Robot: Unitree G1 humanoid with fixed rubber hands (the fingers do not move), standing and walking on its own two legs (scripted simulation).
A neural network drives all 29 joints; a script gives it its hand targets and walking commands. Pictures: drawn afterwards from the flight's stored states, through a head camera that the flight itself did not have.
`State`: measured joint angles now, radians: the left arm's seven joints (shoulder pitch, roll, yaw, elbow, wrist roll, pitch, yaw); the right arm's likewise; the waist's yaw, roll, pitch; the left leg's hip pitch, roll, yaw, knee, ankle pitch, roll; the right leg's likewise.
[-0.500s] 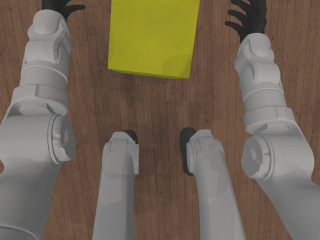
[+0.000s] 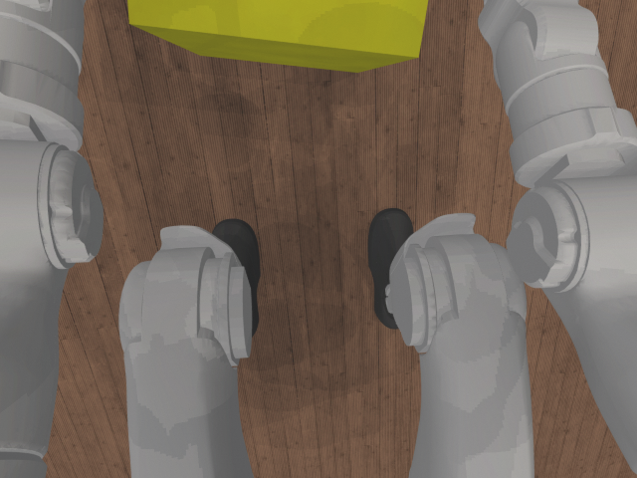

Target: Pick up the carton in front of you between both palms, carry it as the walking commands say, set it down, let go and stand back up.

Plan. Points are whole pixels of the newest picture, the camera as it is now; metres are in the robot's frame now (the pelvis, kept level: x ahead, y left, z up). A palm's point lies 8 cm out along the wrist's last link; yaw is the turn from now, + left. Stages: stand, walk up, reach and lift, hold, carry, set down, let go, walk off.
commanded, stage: reach and lift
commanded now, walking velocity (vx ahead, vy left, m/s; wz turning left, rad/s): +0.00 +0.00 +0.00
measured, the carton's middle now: out of the picture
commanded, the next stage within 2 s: none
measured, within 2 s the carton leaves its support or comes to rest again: leaves its support in 0.80 s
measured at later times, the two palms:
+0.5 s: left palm out of the picture +0.58 +0.19 -0.18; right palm out of the picture +0.55 -0.12 -0.18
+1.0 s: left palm out of the picture +0.55 +0.19 -0.10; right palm out of the picture +0.54 -0.11 -0.10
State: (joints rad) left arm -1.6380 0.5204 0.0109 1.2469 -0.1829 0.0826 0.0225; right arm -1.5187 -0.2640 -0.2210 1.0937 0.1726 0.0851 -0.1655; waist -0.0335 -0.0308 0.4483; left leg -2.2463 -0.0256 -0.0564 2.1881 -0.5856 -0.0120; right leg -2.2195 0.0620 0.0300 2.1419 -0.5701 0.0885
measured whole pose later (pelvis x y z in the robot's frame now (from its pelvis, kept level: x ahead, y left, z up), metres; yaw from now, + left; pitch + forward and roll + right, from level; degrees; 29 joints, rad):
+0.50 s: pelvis +0.00 +0.00 +0.00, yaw +0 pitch +35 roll -4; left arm -1.71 0.46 -0.02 1.27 -0.15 0.10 0.04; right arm -1.56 -0.18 -0.25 1.08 0.14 0.08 -0.20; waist -0.02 -0.04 0.48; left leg -2.23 -0.02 -0.06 2.21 -0.58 -0.01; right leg -2.20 0.06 0.02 2.15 -0.57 0.08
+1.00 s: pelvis +0.01 +0.00 +0.01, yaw +1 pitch +40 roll -3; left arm -1.36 0.28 0.17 0.88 -0.01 0.33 0.08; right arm -1.22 -0.06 -0.39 0.71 0.04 0.28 -0.21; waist 0.00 -0.04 0.14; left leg -2.26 -0.09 -0.08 2.15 -0.59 -0.05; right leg -2.23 0.12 0.07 2.11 -0.60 0.12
